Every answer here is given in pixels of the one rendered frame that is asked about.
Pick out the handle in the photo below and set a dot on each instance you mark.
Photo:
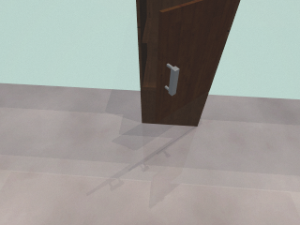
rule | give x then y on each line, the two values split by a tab
173	80

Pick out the cupboard door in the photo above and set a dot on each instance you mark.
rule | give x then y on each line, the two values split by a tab
190	37

